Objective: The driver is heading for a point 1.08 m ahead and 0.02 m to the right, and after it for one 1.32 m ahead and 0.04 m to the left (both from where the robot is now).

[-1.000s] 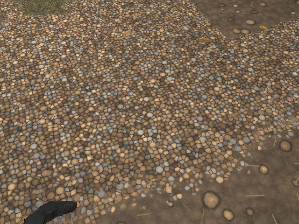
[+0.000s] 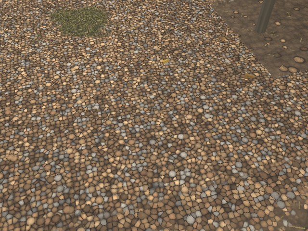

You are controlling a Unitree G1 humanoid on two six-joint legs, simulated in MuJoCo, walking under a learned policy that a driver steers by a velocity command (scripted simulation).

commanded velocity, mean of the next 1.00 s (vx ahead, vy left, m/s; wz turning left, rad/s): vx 0.67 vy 0.00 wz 0.15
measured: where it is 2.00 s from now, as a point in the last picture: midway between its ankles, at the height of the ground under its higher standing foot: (189, 156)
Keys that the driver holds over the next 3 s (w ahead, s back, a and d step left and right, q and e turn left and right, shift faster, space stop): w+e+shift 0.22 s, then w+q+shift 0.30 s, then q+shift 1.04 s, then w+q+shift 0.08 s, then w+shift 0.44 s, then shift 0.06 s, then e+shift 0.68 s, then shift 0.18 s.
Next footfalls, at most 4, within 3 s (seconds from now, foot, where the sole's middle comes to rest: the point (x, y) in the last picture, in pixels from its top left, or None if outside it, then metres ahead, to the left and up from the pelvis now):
0.24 right None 0.32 -0.22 -0.77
0.70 left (194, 172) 0.77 -0.22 -0.77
1.12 right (223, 146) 0.91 -0.40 -0.77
1.60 left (197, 186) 0.69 -0.22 -0.77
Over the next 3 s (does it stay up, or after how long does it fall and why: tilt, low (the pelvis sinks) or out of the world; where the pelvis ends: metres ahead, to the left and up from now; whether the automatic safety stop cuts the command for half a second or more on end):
stays up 1.10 0.04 -0.01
